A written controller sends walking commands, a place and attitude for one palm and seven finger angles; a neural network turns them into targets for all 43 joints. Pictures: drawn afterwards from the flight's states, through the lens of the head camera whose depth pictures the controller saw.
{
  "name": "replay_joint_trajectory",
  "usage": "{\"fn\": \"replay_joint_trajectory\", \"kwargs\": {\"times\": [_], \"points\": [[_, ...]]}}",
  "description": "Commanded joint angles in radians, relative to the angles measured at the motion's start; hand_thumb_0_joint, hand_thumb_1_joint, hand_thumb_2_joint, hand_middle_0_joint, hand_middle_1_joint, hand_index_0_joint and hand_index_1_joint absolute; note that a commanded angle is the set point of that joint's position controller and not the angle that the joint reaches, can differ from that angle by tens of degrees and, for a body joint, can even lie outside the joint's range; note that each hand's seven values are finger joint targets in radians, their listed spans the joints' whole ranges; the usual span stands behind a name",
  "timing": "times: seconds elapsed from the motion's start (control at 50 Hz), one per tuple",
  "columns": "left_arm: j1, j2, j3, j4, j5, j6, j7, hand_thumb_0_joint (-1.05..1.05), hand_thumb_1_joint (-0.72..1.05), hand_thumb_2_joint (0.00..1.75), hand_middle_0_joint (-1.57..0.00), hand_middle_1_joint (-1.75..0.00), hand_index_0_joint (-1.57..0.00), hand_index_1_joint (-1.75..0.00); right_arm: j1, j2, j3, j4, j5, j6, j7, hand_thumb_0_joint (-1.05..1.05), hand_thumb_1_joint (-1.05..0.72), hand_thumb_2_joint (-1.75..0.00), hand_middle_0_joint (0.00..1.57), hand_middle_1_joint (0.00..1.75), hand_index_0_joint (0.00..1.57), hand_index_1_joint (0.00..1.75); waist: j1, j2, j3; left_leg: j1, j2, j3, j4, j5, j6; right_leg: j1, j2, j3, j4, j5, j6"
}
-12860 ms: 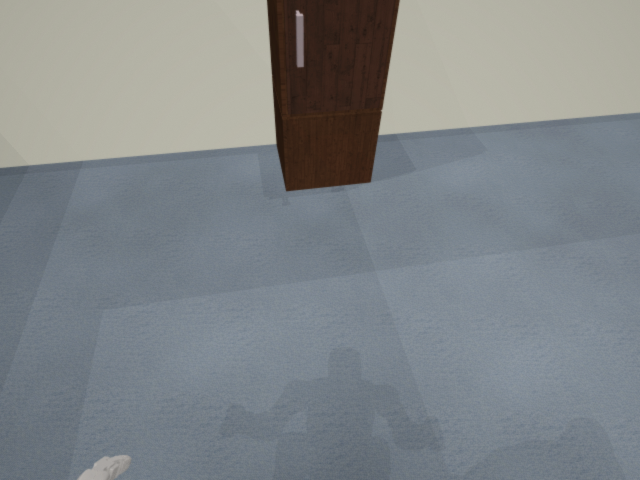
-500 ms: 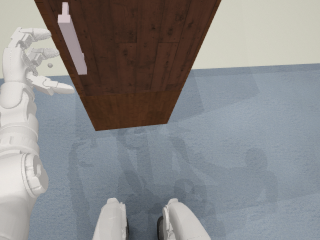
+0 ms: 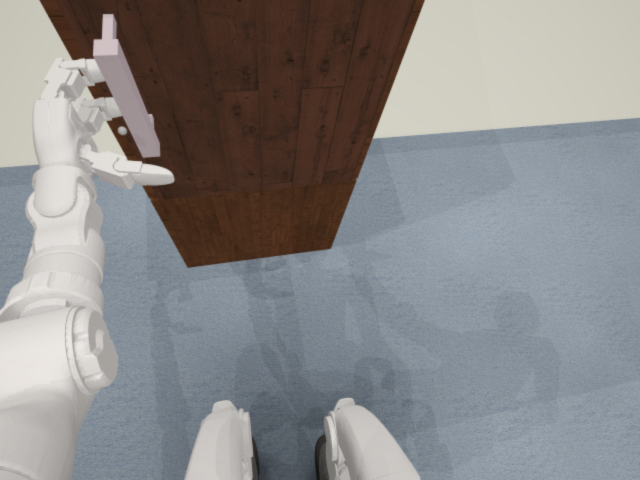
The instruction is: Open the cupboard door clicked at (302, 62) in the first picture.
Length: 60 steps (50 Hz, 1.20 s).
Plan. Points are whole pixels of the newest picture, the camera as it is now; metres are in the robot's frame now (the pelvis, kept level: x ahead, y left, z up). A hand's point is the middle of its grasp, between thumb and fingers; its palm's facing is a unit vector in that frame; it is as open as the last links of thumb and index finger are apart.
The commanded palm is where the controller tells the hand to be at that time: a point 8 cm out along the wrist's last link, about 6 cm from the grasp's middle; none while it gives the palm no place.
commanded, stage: slide the fingers in behind the handle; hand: left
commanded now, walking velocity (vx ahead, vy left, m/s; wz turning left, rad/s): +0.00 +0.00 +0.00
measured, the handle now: (132, 93) +0.57 +0.18 +0.06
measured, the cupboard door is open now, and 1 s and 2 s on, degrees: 0 0 2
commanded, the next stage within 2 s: close the thumb around the handle in 0.88 s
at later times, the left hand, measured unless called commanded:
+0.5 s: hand (156, 129) +0.52 +0.15 +0.05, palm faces +0.11 -0.99 -0.02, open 14.0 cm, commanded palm +0.49 +0.19 +0.05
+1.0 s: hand (154, 131) +0.52 +0.16 +0.05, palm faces +0.11 -0.99 -0.02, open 14.1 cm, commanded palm +0.49 +0.19 +0.05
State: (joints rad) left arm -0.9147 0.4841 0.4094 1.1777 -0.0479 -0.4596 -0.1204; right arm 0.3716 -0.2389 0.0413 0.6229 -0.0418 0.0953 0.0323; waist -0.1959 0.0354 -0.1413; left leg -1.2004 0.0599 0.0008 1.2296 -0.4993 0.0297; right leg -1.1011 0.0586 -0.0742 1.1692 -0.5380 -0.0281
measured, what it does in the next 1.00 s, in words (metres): stands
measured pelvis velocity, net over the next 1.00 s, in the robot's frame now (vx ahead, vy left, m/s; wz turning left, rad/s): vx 0.00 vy -0.01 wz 0.01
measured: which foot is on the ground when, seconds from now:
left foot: down 0.00-1.00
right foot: down 0.00-1.00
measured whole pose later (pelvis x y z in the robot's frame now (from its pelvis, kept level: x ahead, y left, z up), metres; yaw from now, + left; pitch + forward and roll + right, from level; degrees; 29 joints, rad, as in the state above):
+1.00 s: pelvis +0.00 -0.01 +0.00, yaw +1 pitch +27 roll -3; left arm -0.92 0.41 0.36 1.18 -0.04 -0.49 -0.04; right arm 0.36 -0.25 0.02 0.64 -0.05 0.09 0.04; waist -0.19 0.04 -0.15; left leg -1.20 0.06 0.00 1.23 -0.49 0.01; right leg -1.10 0.06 -0.08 1.19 -0.55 -0.04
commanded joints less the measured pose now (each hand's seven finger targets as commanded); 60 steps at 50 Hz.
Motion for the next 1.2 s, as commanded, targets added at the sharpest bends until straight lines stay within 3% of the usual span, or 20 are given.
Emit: {"fn": "replay_joint_trajectory", "kwargs": {"times": [0.0, 0.04, 0.1, 0.2, 0.28, 0.3, 0.32, 0.38, 0.42, 0.5, 0.52, 0.56, 0.62, 0.68, 0.82, 0.9, 0.96, 1.04, 1.14, 1.18], "points": [[-0.431, 0.223, 0.0, -0.205, -0.01, -0.071, -0.002, 0.0, -0.5, 0.3, -0.3, -1.2, -0.3, -1.2, 0.178, -0.198, -0.068, -0.032, 0.003, -0.009, -0.017, 0.0, -0.9, -0.9, 0.2, 0.3, 0.2, 0.3, -0.015, 0.121, -0.497, 0.456, -0.026, -0.065, -0.095, 0.377, 0.009, 0.158, 0.009, 0.054, -0.14, 0.354, 0.011], [-0.447, 0.203, -0.012, -0.232, -0.014, -0.08, -0.005, 0.0, -0.5, 0.3, -0.3, -1.2, -0.3, -1.2, 0.178, -0.196, -0.071, -0.031, 0.002, -0.011, -0.014, 0.0, -0.9, -0.9, 0.2, 0.3, 0.2, 0.3, -0.01, 0.163, -0.528, 0.501, -0.024, -0.07, -0.094, 0.399, 0.004, 0.139, 0.009, 0.05, -0.135, 0.36, 0.008], [-0.409, 0.198, -0.001, -0.254, -0.023, -0.086, 0.0, 0.0, -0.5, 0.3, -0.3, -1.2, -0.3, -1.2, 0.179, -0.193, -0.077, -0.029, 0.002, -0.009, -0.012, 0.0, -0.9, -0.9, 0.2, 0.3, 0.2, 0.3, 0.008, 0.161, -0.573, 0.526, -0.025, -0.069, -0.091, 0.445, 0.001, 0.17, 0.01, 0.048, -0.13, 0.4, 0.006], [-0.409, 0.124, -0.057, -0.209, -0.018, -0.067, 0.019, 0.0, -0.5, 0.3, -0.3, -1.2, -0.3, -1.2, 0.176, -0.192, -0.079, -0.024, 0.004, -0.004, -0.007, 0.0, -0.9, -0.9, 0.2, 0.3, 0.2, 0.3, -0.017, 0.13, -0.489, 0.5, -0.027, -0.069, -0.1, 0.398, 0.002, 0.135, 0.01, 0.044, -0.146, 0.366, 0.01], [-0.431, 0.121, -0.049, -0.222, -0.014, -0.077, 0.051, 0.0, -0.5, 0.3, -0.3, -1.2, -0.3, -1.2, 0.173, -0.19, -0.08, -0.026, 0.001, -0.008, -0.006, 0.0, -0.9, -0.9, 0.2, 0.3, 0.2, 0.3, -0.014, 0.119, -0.5, 0.49, -0.031, -0.067, -0.097, 0.385, 0.004, 0.142, 0.008, 0.048, -0.145, 0.36, 0.01], [-0.451, 0.135, -0.038, -0.229, -0.015, -0.081, 0.06, 0.0, -0.5, 0.3, -0.3, -1.2, -0.3, -1.2, 0.175, -0.189, -0.079, -0.022, -0.002, -0.011, -0.007, 0.0, -0.9, -0.9, 0.2, 0.3, 0.2, 0.3, -0.019, 0.104, -0.503, 0.468, -0.033, -0.061, -0.093, 0.381, 0.009, 0.167, 0.007, 0.056, -0.147, 0.373, 0.014], [-0.438, 0.168, -0.008, -0.233, -0.01, -0.091, 0.066, 0.0, -0.5, 0.3, -0.3, -1.2, -0.3, -1.2, 0.18, -0.19, -0.079, -0.022, -0.004, -0.013, -0.007, 0.0, -0.9, -0.9, 0.2, 0.3, 0.2, 0.3, -0.004, 0.115, -0.518, 0.47, -0.034, -0.061, -0.09, 0.399, 0.007, 0.177, 0.008, 0.056, -0.135, 0.39, 0.01], [-0.42, 0.127, -0.039, -0.234, 0.004, -0.104, 0.078, 0.0, -0.5, 0.3, -0.3, -1.2, -0.3, -1.2, 0.168, -0.18, -0.078, -0.03, -0.006, -0.014, 0.001, 0.0, -0.9, -0.9, 0.2, 0.3, 0.2, 0.3, 0.002, 0.13, -0.527, 0.47, -0.037, -0.055, -0.091, 0.4, 0.003, 0.181, 0.005, 0.056, -0.131, 0.397, 0.011], [-0.432, 0.091, -0.068, -0.215, 0.012, -0.107, 0.083, 0.0, -0.5, 0.3, -0.3, -1.2, -0.3, -1.2, 0.172, -0.179, -0.078, -0.026, -0.008, -0.014, 0.005, 0.0, -0.9, -0.9, 0.2, 0.3, 0.2, 0.3, -0.015, 0.115, -0.503, 0.471, -0.037, -0.061, -0.091, 0.385, 0.006, 0.154, 0.007, 0.053, -0.132, 0.38, 0.01], [-0.403, 0.114, -0.053, -0.214, 0.016, -0.098, 0.091, 0.0, -0.5, 0.3, -0.3, -1.2, -0.3, -1.2, 0.168, -0.183, -0.08, -0.036, -0.006, -0.01, 0.005, 0.0, -0.9, -0.9, 0.2, 0.3, 0.2, 0.3, 0.002, 0.115, -0.529, 0.457, -0.039, -0.051, -0.095, 0.377, 0.004, 0.188, 0.004, 0.06, -0.135, 0.388, 0.011], [-0.432, 0.084, -0.075, -0.217, 0.013, -0.1, 0.088, 0.0, -0.5, 0.3, -0.3, -1.2, -0.3, -1.2, 0.173, -0.181, -0.081, -0.03, -0.007, -0.012, 0.006, 0.0, -0.9, -0.9, 0.2, 0.3, 0.2, 0.3, -0.019, 0.108, -0.521, 0.467, -0.039, -0.054, -0.092, 0.383, 0.008, 0.173, 0.005, 0.058, -0.135, 0.395, 0.012], [-0.421, 0.105, -0.06, -0.227, 0.009, -0.104, 0.084, 0.0, -0.5, 0.3, -0.3, -1.2, -0.3, -1.2, 0.171, -0.183, -0.082, -0.032, -0.004, -0.009, 0.004, 0.0, -0.9, -0.9, 0.2, 0.3, 0.2, 0.3, -0.007, 0.103, -0.522, 0.462, -0.038, -0.052, -0.097, 0.375, 0.006, 0.19, 0.005, 0.061, -0.141, 0.39, 0.012], [-0.43, 0.087, -0.065, -0.21, -0.005, -0.102, 0.077, 0.0, -0.5, 0.3, -0.3, -1.2, -0.3, -1.2, 0.173, -0.183, -0.082, -0.028, -0.003, -0.015, 0.001, 0.0, -0.9, -0.9, 0.2, 0.3, 0.2, 0.3, -0.017, 0.074, -0.508, 0.438, -0.04, -0.051, -0.093, 0.351, 0.011, 0.192, 0.006, 0.067, -0.147, 0.38, 0.014], [-0.427, 0.113, -0.048, -0.205, -0.001, -0.104, 0.077, 0.0, -0.5, 0.3, -0.3, -1.2, -0.3, -1.2, 0.174, -0.183, -0.082, -0.025, -0.002, -0.014, -0.002, 0.0, -0.9, -0.9, 0.2, 0.3, 0.2, 0.3, -0.007, 0.085, -0.515, 0.43, -0.041, -0.05, -0.095, 0.351, 0.009, 0.201, 0.004, 0.066, -0.143, 0.38, 0.014], [-0.456, 0.077, -0.082, -0.223, 0.005, -0.114, 0.08, 0.0, -0.5, 0.3, -0.3, -1.2, -0.3, -1.2, 0.178, -0.183, -0.083, -0.019, -0.006, -0.017, -0.001, 0.0, -0.9, -0.9, 0.2, 0.3, 0.2, 0.3, -0.016, 0.131, -0.519, 0.491, -0.038, -0.062, -0.097, 0.377, 0.006, 0.146, 0.005, 0.056, -0.137, 0.368, 0.008], [-0.434, 0.136, -0.036, -0.193, 0.0, -0.1, 0.082, 0.0, -0.5, 0.3, -0.3, -1.2, -0.3, -1.2, 0.177, -0.188, -0.082, -0.02, -0.003, -0.015, -0.004, 0.0, -0.9, -0.9, 0.2, 0.3, 0.2, 0.3, -0.01, 0.079, -0.51, 0.417, -0.041, -0.048, -0.091, 0.345, 0.011, 0.207, 0.005, 0.07, -0.148, 0.377, 0.015], [-0.446, 0.148, -0.034, -0.217, 0.002, -0.102, 0.074, 0.0, -0.5, 0.3, -0.3, -1.2, -0.3, -1.2, 0.174, -0.185, -0.079, -0.024, -0.001, -0.015, -0.006, 0.0, -0.9, -0.9, 0.2, 0.3, 0.2, 0.3, -0.002, 0.111, -0.531, 0.423, -0.043, -0.046, -0.09, 0.361, 0.01, 0.218, 0.003, 0.072, -0.141, 0.395, 0.013], [-0.448, 0.105, -0.066, -0.226, -0.001, -0.11, 0.069, 0.0, -0.28, 0.4, -0.32, -1.22, -0.32, -1.22, 0.167, -0.184, -0.081, -0.023, -0.001, -0.014, -0.004, 0.0, -0.9, -0.9, 0.2, 0.3, 0.2, 0.3, -0.012, 0.142, -0.527, 0.481, -0.037, -0.056, -0.092, 0.381, 0.005, 0.159, 0.004, 0.06, -0.138, 0.381, 0.01], [-0.432, 0.131, -0.038, -0.204, -0.006, -0.102, 0.073, 0.0, 0.0, 0.52, -0.34, -1.25, -0.34, -1.25, 0.174, -0.191, -0.082, -0.019, -0.001, -0.013, -0.005, 0.0, -0.9, -0.9, 0.2, 0.3, 0.2, 0.3, -0.01, 0.107, -0.515, 0.464, -0.035, -0.06, -0.096, 0.376, 0.006, 0.167, 0.006, 0.055, -0.139, 0.375, 0.011], [-0.449, 0.108, -0.057, -0.189, -0.005, -0.095, 0.074, 0.0, 0.12, 0.56, -0.34, -1.27, -0.34, -1.27, 0.172, -0.189, -0.081, -0.017, -0.001, -0.014, -0.005, 0.0, -0.9, -0.9, 0.2, 0.3, 0.2, 0.3, -0.02, 0.098, -0.487, 0.444, -0.037, -0.058, -0.094, 0.35, 0.007, 0.158, 0.006, 0.057, -0.146, 0.353, 0.013]]}}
